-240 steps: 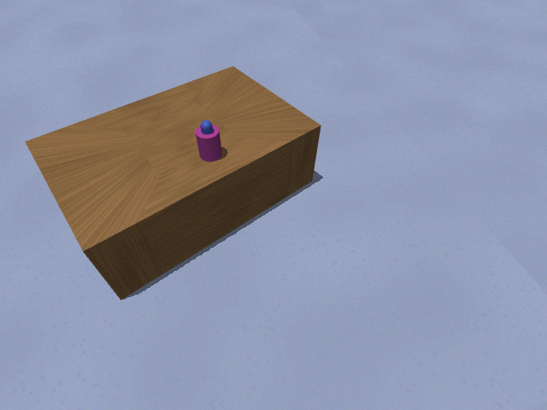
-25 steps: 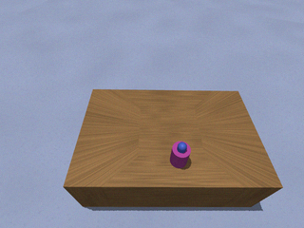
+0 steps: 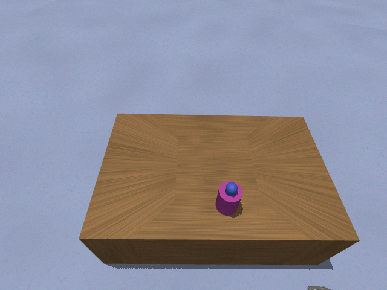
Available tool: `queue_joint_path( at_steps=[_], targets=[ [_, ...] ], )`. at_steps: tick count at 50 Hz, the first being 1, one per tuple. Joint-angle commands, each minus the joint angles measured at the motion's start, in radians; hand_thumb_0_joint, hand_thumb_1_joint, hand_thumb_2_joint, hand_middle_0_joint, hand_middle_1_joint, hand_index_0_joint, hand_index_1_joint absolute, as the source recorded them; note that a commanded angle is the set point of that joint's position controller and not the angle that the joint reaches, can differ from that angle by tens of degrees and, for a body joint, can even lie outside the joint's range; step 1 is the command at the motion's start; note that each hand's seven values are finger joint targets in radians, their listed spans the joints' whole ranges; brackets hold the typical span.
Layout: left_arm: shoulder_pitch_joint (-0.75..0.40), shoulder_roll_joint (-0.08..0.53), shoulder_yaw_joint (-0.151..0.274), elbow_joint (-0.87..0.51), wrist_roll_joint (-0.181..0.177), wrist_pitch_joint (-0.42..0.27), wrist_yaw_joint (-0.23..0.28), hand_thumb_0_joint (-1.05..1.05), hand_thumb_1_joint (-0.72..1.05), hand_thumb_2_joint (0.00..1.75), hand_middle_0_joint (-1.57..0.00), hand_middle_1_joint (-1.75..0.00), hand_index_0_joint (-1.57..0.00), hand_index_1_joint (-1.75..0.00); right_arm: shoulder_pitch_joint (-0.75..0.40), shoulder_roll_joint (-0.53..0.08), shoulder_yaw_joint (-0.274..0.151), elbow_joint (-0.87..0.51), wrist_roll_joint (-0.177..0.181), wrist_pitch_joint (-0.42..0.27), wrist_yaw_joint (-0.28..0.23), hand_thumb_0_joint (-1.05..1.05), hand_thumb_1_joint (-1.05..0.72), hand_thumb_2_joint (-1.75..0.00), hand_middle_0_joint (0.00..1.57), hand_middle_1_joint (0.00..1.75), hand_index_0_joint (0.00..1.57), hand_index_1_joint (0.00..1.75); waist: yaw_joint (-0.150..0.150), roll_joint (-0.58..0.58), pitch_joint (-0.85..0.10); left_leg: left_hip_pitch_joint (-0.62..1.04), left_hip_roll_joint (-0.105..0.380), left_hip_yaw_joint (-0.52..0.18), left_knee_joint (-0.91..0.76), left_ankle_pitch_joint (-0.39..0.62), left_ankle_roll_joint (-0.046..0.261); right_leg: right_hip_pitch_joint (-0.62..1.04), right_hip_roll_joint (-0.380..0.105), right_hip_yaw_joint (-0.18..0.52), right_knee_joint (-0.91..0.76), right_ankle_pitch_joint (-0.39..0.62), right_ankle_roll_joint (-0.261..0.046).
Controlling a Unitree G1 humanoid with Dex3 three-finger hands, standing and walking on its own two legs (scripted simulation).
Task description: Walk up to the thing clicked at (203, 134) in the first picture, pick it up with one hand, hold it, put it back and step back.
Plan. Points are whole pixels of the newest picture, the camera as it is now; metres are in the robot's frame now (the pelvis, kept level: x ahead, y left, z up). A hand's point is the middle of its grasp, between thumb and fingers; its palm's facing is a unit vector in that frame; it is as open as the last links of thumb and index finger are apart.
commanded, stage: stand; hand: right
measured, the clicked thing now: (229, 195) +0.49 -0.16 -0.34
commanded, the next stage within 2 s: none
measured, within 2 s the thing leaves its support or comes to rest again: neither
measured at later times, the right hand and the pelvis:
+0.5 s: hand out of the picture +0.07 -0.26 -0.16, palm faces -0.02 +0.94 -0.34, open 7.4 cm; pelvis -0.01 -0.01 +0.00, yaw +0 degrees
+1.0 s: hand out of the picture +0.07 -0.27 -0.16, palm faces -0.02 +0.94 -0.34, open 7.4 cm; pelvis -0.01 -0.01 +0.00, yaw +0 degrees
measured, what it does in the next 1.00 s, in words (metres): stands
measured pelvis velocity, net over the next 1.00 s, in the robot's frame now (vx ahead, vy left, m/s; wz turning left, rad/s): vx -0.01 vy -0.01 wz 0.00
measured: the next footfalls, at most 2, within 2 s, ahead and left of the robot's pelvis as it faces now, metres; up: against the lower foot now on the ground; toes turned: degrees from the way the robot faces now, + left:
none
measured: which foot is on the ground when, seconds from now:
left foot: down 0.00-1.00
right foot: down 0.00-1.00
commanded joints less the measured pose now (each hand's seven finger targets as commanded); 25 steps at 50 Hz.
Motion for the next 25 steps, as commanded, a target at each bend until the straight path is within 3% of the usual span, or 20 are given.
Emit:
queue_joint_path(
  at_steps=[1,8,15,20,25],
  targets=[
    [-0.027,0.206,0.031,-0.051,-0.003,-0.021,0.013,0.0,0.9,0.9,-0.2,-0.3,-0.2,-0.3,-0.048,-0.221,-0.031,-0.061,0.005,-0.026,-0.016,0.0,-0.9,-0.9,0.2,0.3,0.2,0.3,0.002,0.027,-0.108,0.059,0.132,-0.098,-0.039,0.267,0.016,0.01,-0.088,0.068,-0.044,0.186,-0.044],
    [-0.034,0.213,0.033,-0.05,-0.001,-0.018,0.01,0.0,0.9,0.9,-0.2,-0.3,-0.2,-0.3,-0.048,-0.218,-0.025,-0.056,0.005,-0.027,-0.017,0.0,-0.9,-0.9,0.2,0.3,0.2,0.3,0.001,0.025,-0.093,0.049,0.133,-0.099,-0.051,0.208,0.012,0.003,-0.09,0.074,-0.057,0.139,-0.05],
    [-0.022,0.21,0.035,-0.05,0.001,-0.016,0.005,0.0,0.9,0.9,-0.2,-0.3,-0.2,-0.3,-0.043,-0.225,-0.026,-0.051,0.003,-0.026,-0.015,0.0,-0.9,-0.9,0.2,0.3,0.2,0.3,0.002,0.016,-0.073,0.03,0.125,-0.101,-0.068,0.086,0.01,-0.025,-0.087,0.082,-0.076,0.064,-0.054],
    [-0.023,0.213,0.035,-0.054,0.0,-0.019,0.006,0.0,0.9,0.9,-0.2,-0.3,-0.2,-0.3,-0.039,-0.218,-0.024,-0.051,0.003,-0.027,-0.015,0.0,-0.9,-0.9,0.2,0.3,0.2,0.3,0.002,0.014,-0.086,0.037,0.129,-0.102,-0.052,0.158,0.012,-0.011,-0.089,0.083,-0.07,0.112,-0.054],
    [-0.013,0.213,0.036,-0.054,-0.002,-0.017,0.006,0.0,0.9,0.9,-0.2,-0.3,-0.2,-0.3,-0.029,-0.222,-0.024,-0.047,0.001,-0.026,-0.015,0.0,-0.9,-0.9,0.2,0.3,0.2,0.3,0.003,0.015,-0.076,0.032,0.127,-0.101,-0.058,0.128,0.008,-0.023,-0.085,0.081,-0.071,0.084,-0.055]
  ],
)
